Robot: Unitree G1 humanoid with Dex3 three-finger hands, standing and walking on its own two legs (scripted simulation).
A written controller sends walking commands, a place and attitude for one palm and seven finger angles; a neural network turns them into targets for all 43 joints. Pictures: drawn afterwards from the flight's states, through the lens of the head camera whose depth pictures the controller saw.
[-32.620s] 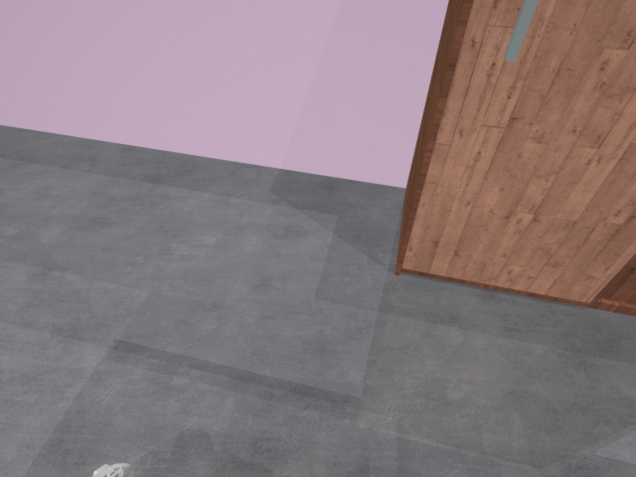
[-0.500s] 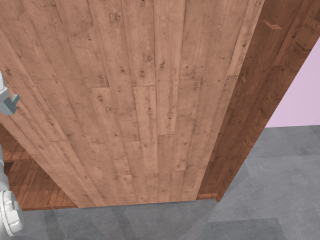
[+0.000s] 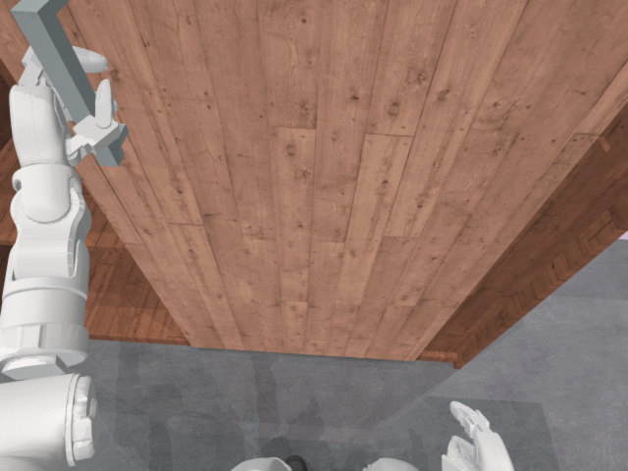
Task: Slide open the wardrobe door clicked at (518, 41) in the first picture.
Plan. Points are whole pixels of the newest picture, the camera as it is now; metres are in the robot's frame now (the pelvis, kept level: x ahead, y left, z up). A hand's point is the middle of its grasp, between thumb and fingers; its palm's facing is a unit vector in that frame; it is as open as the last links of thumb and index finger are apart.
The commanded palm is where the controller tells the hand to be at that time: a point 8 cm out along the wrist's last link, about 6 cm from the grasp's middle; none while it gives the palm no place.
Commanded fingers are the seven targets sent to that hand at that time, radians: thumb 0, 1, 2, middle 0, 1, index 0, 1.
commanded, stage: stop walking and hold the door there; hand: left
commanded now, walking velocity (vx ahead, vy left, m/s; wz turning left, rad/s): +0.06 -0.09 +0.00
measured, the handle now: (86, 85) +0.45 +0.30 +0.22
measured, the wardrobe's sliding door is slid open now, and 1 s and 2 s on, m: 0.53 0.53 0.53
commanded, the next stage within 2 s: loosen the grip on the handle in 1.14 s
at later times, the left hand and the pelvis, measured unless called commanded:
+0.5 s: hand (110, 122) +0.41 +0.27 +0.20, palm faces +0.44 -0.88 -0.17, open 5.5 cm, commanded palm +0.37 +0.30 +0.18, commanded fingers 0.00 0.90 0.90 -0.45 -1.40 -0.45 -1.40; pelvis -0.03 -0.03 +0.00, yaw -3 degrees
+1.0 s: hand (110, 121) +0.42 +0.27 +0.20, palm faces +0.52 -0.83 -0.19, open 5.5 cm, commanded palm +0.37 +0.31 +0.18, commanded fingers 0.00 0.90 0.90 -0.45 -1.40 -0.45 -1.40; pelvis +0.00 -0.07 -0.01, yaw -4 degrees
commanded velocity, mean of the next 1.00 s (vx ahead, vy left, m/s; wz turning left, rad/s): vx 0.01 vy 0.00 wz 0.00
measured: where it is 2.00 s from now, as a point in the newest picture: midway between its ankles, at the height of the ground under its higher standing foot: outside the picture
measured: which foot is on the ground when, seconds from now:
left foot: down 0.00-1.00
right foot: up 0.00-0.40, down 0.42-1.00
